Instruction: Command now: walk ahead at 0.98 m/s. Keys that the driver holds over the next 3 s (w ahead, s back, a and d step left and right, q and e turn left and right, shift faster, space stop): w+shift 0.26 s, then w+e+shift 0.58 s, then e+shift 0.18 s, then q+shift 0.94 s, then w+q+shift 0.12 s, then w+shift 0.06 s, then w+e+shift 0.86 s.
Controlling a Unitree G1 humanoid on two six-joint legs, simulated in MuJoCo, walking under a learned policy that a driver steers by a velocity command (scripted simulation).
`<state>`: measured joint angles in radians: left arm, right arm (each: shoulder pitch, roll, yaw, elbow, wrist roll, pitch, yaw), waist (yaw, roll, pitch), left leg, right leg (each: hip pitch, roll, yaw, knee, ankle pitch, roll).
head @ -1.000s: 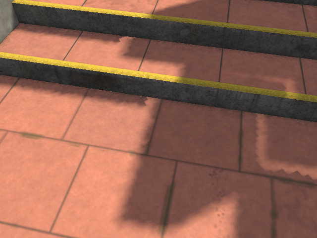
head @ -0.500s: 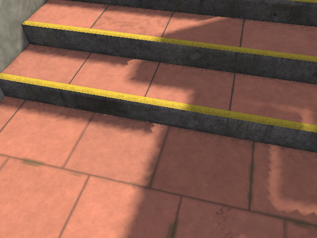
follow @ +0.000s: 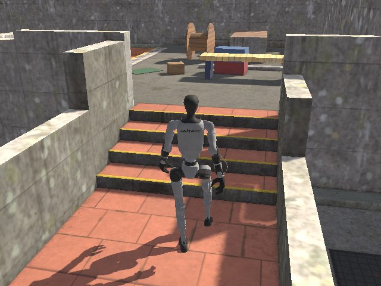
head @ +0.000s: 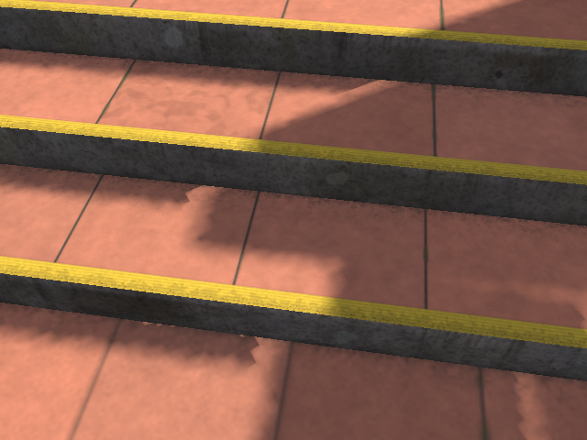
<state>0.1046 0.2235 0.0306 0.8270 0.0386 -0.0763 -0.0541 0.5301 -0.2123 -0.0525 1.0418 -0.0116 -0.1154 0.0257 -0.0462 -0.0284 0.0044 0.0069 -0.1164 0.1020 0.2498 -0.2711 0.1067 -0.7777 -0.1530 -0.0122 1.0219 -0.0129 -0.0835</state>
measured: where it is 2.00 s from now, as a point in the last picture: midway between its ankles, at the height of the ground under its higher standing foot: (417, 148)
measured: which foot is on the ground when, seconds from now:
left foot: down 0.00-0.18, up 0.20-0.48, down 0.50-0.88, up 0.90-1.00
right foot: up 0.00-0.18, down 0.20-0.60, up 0.62-0.88, down 0.90-1.00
